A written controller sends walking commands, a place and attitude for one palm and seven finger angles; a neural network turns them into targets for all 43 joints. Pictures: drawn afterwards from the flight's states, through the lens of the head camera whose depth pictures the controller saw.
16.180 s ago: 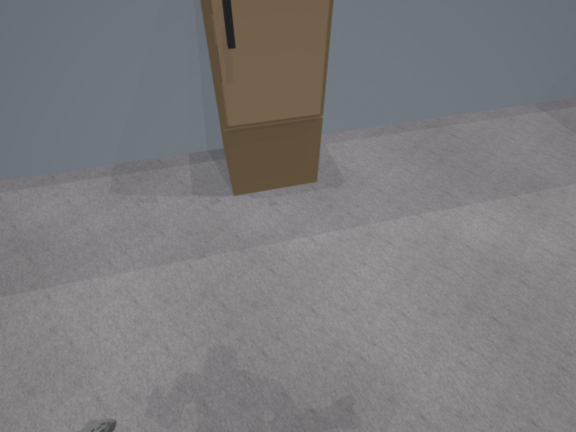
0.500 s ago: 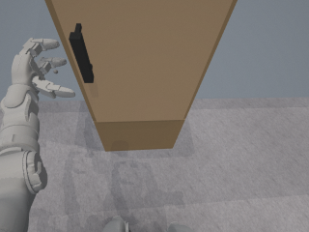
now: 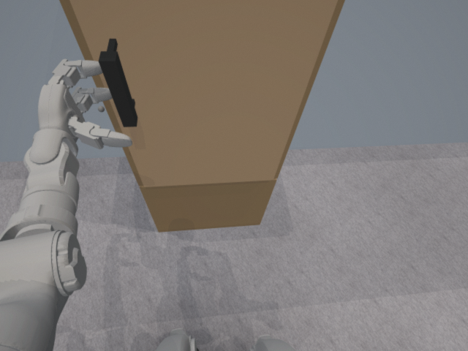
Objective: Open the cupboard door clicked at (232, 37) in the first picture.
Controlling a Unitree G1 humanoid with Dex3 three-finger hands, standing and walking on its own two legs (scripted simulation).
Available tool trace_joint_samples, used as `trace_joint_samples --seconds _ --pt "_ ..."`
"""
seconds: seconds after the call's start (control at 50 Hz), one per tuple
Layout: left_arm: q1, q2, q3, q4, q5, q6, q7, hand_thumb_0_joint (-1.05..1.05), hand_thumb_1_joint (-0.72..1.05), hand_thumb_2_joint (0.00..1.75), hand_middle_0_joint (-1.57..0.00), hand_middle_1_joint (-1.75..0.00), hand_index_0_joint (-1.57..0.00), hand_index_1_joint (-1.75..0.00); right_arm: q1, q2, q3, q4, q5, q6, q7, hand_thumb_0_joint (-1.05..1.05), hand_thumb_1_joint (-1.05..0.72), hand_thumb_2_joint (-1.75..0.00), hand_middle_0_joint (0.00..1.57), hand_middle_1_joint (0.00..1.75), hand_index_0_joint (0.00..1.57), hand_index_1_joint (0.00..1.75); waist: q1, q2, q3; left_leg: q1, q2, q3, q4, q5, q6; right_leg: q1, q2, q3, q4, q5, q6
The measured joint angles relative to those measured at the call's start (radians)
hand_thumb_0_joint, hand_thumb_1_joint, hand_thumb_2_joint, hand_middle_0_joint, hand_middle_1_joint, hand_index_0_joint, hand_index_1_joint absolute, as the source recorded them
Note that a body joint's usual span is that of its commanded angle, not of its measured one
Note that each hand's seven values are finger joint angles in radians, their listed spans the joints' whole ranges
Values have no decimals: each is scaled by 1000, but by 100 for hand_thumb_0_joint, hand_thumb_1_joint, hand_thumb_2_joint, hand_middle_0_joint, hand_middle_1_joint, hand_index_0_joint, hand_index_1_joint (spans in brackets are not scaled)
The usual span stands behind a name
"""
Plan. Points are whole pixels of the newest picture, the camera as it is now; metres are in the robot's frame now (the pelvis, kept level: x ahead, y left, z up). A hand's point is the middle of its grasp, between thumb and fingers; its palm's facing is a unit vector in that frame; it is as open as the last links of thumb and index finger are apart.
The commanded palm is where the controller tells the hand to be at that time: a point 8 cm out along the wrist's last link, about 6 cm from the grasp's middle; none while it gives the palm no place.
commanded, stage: slide the fingers in behind the handle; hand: left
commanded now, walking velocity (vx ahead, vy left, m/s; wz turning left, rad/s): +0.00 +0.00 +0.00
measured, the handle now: (122, 85) +0.56 +0.17 +0.11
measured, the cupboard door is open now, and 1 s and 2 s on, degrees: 0 0 0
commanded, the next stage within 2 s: close the thumb around the handle in 1.16 s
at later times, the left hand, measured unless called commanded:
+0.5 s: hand (121, 107) +0.51 +0.16 +0.10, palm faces +0.04 -1.00 +0.01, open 14.0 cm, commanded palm +0.48 +0.21 +0.11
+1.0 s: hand (133, 107) +0.50 +0.14 +0.11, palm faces +0.05 -1.00 +0.00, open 14.0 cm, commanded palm +0.47 +0.19 +0.11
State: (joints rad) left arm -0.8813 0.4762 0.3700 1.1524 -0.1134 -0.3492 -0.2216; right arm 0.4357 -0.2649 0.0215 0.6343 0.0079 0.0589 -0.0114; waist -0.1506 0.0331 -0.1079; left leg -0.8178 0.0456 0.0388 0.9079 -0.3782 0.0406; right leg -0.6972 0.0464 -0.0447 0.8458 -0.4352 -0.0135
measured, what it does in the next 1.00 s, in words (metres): stands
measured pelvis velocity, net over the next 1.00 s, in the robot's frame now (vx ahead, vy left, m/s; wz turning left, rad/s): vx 0.01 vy -0.01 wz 0.01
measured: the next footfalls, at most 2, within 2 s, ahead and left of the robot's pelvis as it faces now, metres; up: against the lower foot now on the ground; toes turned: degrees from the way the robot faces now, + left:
none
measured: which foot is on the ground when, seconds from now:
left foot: down 0.00-1.00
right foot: down 0.00-1.00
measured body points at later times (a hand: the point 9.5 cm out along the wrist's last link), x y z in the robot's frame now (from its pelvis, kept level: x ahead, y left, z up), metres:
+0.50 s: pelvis +0.00 -0.01 +0.00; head +0.10 +0.01 +0.43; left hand +0.50 +0.22 +0.11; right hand +0.01 -0.28 -0.11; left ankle +0.03 +0.09 -0.69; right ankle -0.02 -0.12 -0.69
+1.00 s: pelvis +0.01 -0.01 +0.00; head +0.09 -0.01 +0.44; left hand +0.49 +0.20 +0.11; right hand +0.03 -0.27 -0.12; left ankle +0.03 +0.09 -0.69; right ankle -0.02 -0.12 -0.69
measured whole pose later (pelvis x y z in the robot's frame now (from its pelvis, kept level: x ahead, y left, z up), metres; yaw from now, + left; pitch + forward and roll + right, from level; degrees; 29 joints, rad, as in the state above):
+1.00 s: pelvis +0.01 -0.01 +0.00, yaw +1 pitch +16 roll -2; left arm -0.88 0.37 0.31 1.14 -0.10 -0.36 -0.10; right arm 0.40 -0.25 0.01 0.63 0.00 0.05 0.02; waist -0.14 0.04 -0.12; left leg -0.79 0.04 0.03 0.89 -0.38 0.02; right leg -0.68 0.04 -0.05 0.85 -0.46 -0.03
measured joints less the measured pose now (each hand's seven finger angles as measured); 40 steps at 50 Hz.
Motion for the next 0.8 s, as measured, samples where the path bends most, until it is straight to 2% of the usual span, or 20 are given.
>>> trace_joint_samples --seconds 0.18,0.42,0.56,0.68,0.8 --pt "-12 -24 -21 23 -1 -1 23 -2 -50 30 -30 -120 -30 -120 -24 4 3 0 1 -10 2 1 -90 -90 20 30 20 30 7 0 1 9 -3 -5 -4 6 -4 7 -2 -5 5 -1 -5" --pt "-72 -23 -46 61 8 -3 47 -2 -50 30 -29 -120 -30 -121 -41 -9 0 8 -1 -31 0 1 -90 -90 20 30 20 30 -3 -5 11 -29 -3 -20 11 9 -12 -29 -1 -20 25 -6 -13" --pt "-75 -26 -27 49 14 1 61 -2 -50 30 -30 -120 -30 -120 -24 -9 -4 7 -7 -28 4 1 -90 -90 20 30 20 30 -14 -4 9 -39 2 -15 13 2 -15 -42 3 -14 26 -10 -15" --pt "-45 -45 -40 13 9 -2 75 -2 -50 30 -31 -121 -31 -122 0 -1 -10 11 -9 -18 14 1 -90 -90 20 30 20 30 -4 3 3 -28 1 -13 6 -4 -16 -31 3 -11 19 -15 -16" --pt "-14 -102 -71 -27 -2 -3 93 -2 -50 30 -30 -121 -31 -121 -1 9 -16 24 -10 -11 27 1 -90 -90 20 30 20 30 11 8 -10 -2 -2 -11 -6 -8 -16 -5 1 -8 6 -19 -15"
